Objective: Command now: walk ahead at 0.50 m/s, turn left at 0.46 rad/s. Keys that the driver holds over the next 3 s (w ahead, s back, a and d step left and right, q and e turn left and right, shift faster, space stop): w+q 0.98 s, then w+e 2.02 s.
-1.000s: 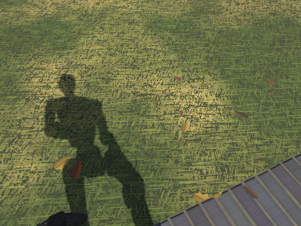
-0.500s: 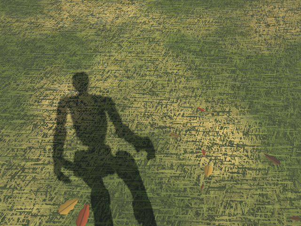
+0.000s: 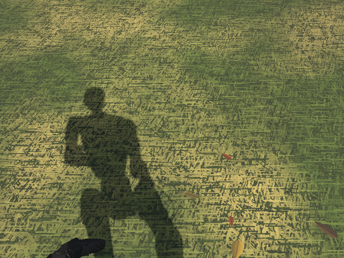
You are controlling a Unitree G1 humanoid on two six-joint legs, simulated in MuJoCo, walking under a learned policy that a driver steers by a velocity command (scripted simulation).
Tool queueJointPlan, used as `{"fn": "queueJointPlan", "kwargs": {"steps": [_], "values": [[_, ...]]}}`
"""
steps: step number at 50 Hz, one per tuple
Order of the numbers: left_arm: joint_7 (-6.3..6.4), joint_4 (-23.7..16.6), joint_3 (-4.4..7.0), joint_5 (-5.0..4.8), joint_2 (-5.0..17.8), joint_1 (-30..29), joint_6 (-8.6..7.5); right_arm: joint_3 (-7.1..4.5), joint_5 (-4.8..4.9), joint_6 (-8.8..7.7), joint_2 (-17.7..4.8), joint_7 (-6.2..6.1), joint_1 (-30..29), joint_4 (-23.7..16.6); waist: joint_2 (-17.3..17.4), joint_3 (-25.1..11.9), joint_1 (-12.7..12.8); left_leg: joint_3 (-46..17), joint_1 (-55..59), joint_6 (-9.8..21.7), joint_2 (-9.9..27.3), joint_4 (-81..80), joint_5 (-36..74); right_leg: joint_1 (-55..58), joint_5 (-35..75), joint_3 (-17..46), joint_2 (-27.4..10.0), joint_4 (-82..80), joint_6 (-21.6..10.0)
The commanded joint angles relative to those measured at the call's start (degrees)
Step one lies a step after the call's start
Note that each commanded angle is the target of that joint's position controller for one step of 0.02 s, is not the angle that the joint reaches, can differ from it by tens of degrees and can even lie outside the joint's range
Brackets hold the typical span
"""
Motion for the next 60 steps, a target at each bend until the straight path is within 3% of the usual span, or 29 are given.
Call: {"fn": "queueJointPlan", "kwargs": {"steps": [1, 2, 3, 4, 5, 6, 7, 9, 13, 18, 22, 24, 25, 26, 27, 29, 31, 35, 38, 44, 47, 48, 49, 50, 51, 52, 53, 56, 60], "values": [[-0.15, 9.0, 7.09, -1.14, 17.7, 31.5, 1.27, -0.75, 4.0, -1.08, -1.9, -2.0, 8.4, -5.7, -17.6, -20.8, 11.3, -1.2, -42.4, -1.3, 3.8, 36.3, 10.1, 52.1, 18.7, 30.5, -23.7, 3.9, -10.6], [-0.37, 10.0, 6.94, -1.09, 14.8, 31.5, 1.59, -1.06, 4.31, -0.77, -2.0, -3.1, -0.8, -8.6, -11.6, -14.2, 13.3, 2.4, -49.2, -1.7, 5.2, 39.7, 18.6, 44.7, -10.1, 35.5, -25.3, -7.0, -14.7], [0.13, 9.4, 5.02, -0.16, 8.5, 25.1, 1.67, -2.04, 3.26, -0.04, -4.6, -4.44, -10.9, -11.4, -0.8, -4.6, 13.2, 5.5, -50.2, -1.1, 6.5, 39.7, 25.7, 33.1, -20.1, 31.1, -21.8, -14.0, -13.1], [0.28, 8.6, 4.15, 0.88, 7.0, 18.5, 1.0, -2.32, 2.39, 0.93, -3.8, -4.85, -13.0, -13.3, -1.2, -0.7, 10.0, 4.8, -47.0, -0.5, 8.2, 38.1, 30.7, 22.3, -14.4, 29.1, -22.9, -14.3, -14.1], [0.23, 8.5, 2.93, 1.21, 2.4, 13.0, 0.07, -2.86, 1.05, 2.03, -3.2, -4.56, -14.0, -13.6, 1.6, 3.9, 6.8, 0.2, -43.5, 1.5, 10.5, 26.4, 38.0, 14.0, -10.3, 22.2, -19.4, -13.1, -10.3], [0.15, 9.0, 2.36, 1.61, -0.1, 11.1, -0.04, -3.3, 0.9, 2.98, -2.9, -4.08, -14.6, -13.7, -1.7, 6.2, 5.8, -0.7, -39.8, 2.7, 11.2, 20.3, 39.1, 7.8, -6.2, 13.4, -15.6, -11.8, -6.9], [0.45, 9.2, 2.25, 2.49, 0.1, 9.4, -0.04, -3.99, 1.19, 3.45, -3.0, -3.91, -12.6, -13.3, -3.1, 7.3, 4.1, -0.1, -33.5, 2.8, 11.1, 10.3, 41.2, 1.3, -3.6, 4.6, -11.6, -13.6, -4.5], [2.47, 10.6, 3.42, 3.33, 4.5, 12.6, -0.5, -4.56, -0.42, 2.98, -3.5, -3.22, -16.9, -15.4, -4.4, 6.8, 5.0, 0.8, -31.0, 0.4, 10.5, -3.2, 46.7, 2.2, 4.2, 0.6, -10.5, -14.9, -6.8], [4.92, 11.7, 4.96, 1.93, 8.8, 18.1, 0.02, -3.24, -0.57, 2.56, -1.7, -0.38, -27.7, -19.8, -1.0, 4.6, 8.2, 3.0, -31.4, 1.4, 9.5, -24.3, 53.9, 12.1, 8.5, -1.9, -12.7, -15.3, -8.3], [4.78, 12.2, 6.3, 1.3, 10.3, 22.2, 1.44, -3.33, -0.07, 2.62, -3.9, 2.4, -39.8, -24.8, 1.9, 8.7, 11.7, 7.1, -33.1, 4.3, 8.6, -32.8, 51.1, 21.2, 9.3, -6.6, -13.8, -14.5, -6.4], [4.5, 11.0, 7.73, 0.63, 14.3, 22.4, 2.53, -4.6, -0.2, 2.78, -6.9, 3.38, -39.3, -26.8, -1.8, 3.6, 9.0, 15.0, -17.7, 7.7, 2.1, -36.2, 36.8, 24.0, 39.8, -12.6, -12.8, -1.7, -4.5], [4.42, 9.9, 7.55, 0.67, 14.4, 21.2, 2.13, -8.35, 0.09, 3.16, -14.1, 2.01, -20.8, -22.2, -0.3, -6.1, -0.9, 10.9, 13.5, 12.4, 0.1, -42.8, 44.2, 9.3, 38.5, -14.5, -10.0, 24.7, -1.0], [2.98, 5.7, 4.87, 2.99, 6.7, 24.1, 0.01, -9.94, 0.24, 2.84, -23.2, 1.16, -17.8, -21.0, 16.1, -12.1, 3.4, -22.1, 37.9, 23.3, 17.9, -46.3, 44.0, -19.6, -18.6, -12.0, 0.9, 50.3, 3.0], [1.72, 3.9, 4.93, 1.1, 9.1, 18.1, -3.47, -8.98, -0.84, 2.68, -21.4, 0.58, -10.2, -21.5, 12.9, -23.3, -0.5, -41.8, 44.5, 27.1, 24.1, -57.2, 39.1, -27.5, -30.0, 3.3, 5.3, 57.7, 2.3], [1.5, 2.4, 6.0, -1.14, 11.3, 11.9, -4.62, -8.0, -2.17, 2.29, -18.0, 0.38, -11.2, -20.2, 10.2, -16.6, -1.2, -33.2, 42.0, 23.8, 22.0, -57.7, 43.6, -33.7, -25.3, 5.3, 2.8, 56.3, 0.9], [2.97, 2.8, 5.98, 0.88, 10.1, 11.1, -3.79, -6.57, -0.61, 1.47, -13.3, 0.3, -23.8, -22.0, 2.9, -5.8, 6.1, -18.7, 19.3, 18.9, 16.8, -58.3, 53.6, -25.3, -17.5, 4.2, -1.3, 45.0, 0.7], [3.16, 2.7, 7.05, 1.46, 10.5, 14.1, -1.24, -5.99, -1.15, 0.9, -11.5, 0.58, -29.1, -23.3, 3.7, -3.3, 10.8, -13.9, 5.6, 17.1, 13.7, -60.9, 56.3, -15.2, -14.7, 4.6, -2.9, 38.5, 1.4], [3.28, -1.0, 6.26, 2.66, 6.9, 6.4, 0.02, -6.7, -0.26, 0.16, -13.5, -0.73, -25.5, -21.5, 4.1, -0.6, 10.1, -8.1, -3.0, 16.6, 10.2, -63.0, 59.7, -12.3, -4.1, 2.5, -0.1, 23.8, 3.3], [2.78, -3.2, 5.42, 2.09, 5.4, -1.2, -0.35, -6.93, 0.22, 0.58, -13.6, -1.26, -21.6, -19.9, 6.3, 0.5, 7.2, -6.8, -3.9, 13.8, 7.6, -61.6, 54.4, -8.6, 6.9, 2.4, 3.2, 9.6, 2.8], [1.28, -6.3, 6.25, 0.67, 8.9, -6.5, -1.43, -7.2, 0.53, 1.0, -13.1, -1.55, -17.0, -18.1, 8.6, 1.0, 5.7, -16.0, 3.6, 12.2, 10.6, -55.7, 45.3, -4.7, 3.0, 5.0, 5.4, -0.1, 0.7], [1.31, -4.3, 7.7, 1.19, 11.4, 3.9, -2.66, -6.57, 0.24, 1.04, -11.1, -1.5, -18.9, -19.8, 9.4, -4.3, 11.3, -15.9, 2.3, 9.4, 7.2, -44.6, 51.9, 12.7, -0.2, 4.8, 3.9, -3.8, -3.4], [1.73, -3.3, 8.68, 2.02, 14.7, 13.2, -2.69, -5.43, -0.61, 0.64, -8.1, -1.12, -19.6, -21.2, 3.5, -11.6, 15.2, -10.6, -5.7, 7.2, 3.5, -28.8, 44.3, 28.2, -1.7, 13.9, -5.8, -2.7, -7.1], [1.33, -1.2, 9.41, 2.5, 17.3, 18.3, -2.1, -4.8, 1.09, 0.54, -6.5, -1.21, -11.5, -22.0, -15.6, -18.6, 11.9, -4.6, -25.0, 3.4, -3.1, -12.5, 17.8, 45.2, -14.0, 39.1, -17.9, -7.3, -16.6], [0.9, -1.5, 8.33, 1.12, 12.5, 17.9, -1.87, -5.52, 1.19, 0.59, -11.6, -1.51, -10.6, -19.8, -10.4, -14.7, 12.5, -5.5, -31.1, 2.6, 1.3, -4.7, 18.5, 43.4, -25.7, 44.0, -18.2, -10.0, -16.1], [0.92, -1.7, 7.41, 0.89, 9.1, 16.1, -1.51, -5.95, 0.46, 0.76, -13.6, -1.45, -15.8, -20.0, -5.0, -7.3, 13.9, -4.6, -32.8, 2.1, 2.5, -2.6, 24.0, 36.5, -24.2, 36.5, -15.1, -11.1, -14.1], [0.8, -1.8, 6.89, 1.38, 8.7, 13.4, -0.99, -5.8, -0.45, 0.73, -12.8, -1.51, -19.7, -20.8, -0.6, -2.6, 12.7, -2.3, -31.4, 1.9, 3.9, -3.4, 27.6, 29.0, -17.7, 30.5, -12.7, -12.1, -13.2], [0.72, -1.3, 6.58, 1.56, 8.1, 11.8, -0.64, -5.73, -1.3, 0.23, -12.0, -1.37, -22.7, -22.0, 0.5, 0.7, 11.6, -1.2, -30.4, 1.9, 5.4, -6.3, 30.0, 23.2, -11.1, 26.5, -10.6, -13.3, -13.5], [0.59, -0.4, 5.83, 1.16, 7.0, 11.8, -0.63, -5.15, -1.32, -0.65, -9.1, -0.91, -23.2, -22.8, -2.4, 0.6, 9.0, 2.4, -25.1, 1.0, 7.9, -15.3, 31.1, 17.7, 1.1, 20.2, -6.7, -15.4, -14.0], [1.57, 0.8, 7.17, 0.01, 11.4, 13.7, 0.22, -3.53, -1.6, -1.38, -6.1, -0.51, -31.4, -24.8, -2.2, 1.2, 10.4, 5.5, -19.3, -1.1, 6.8, -33.7, 38.7, 12.7, 5.7, 14.4, -4.3, -16.5, -13.6]]}}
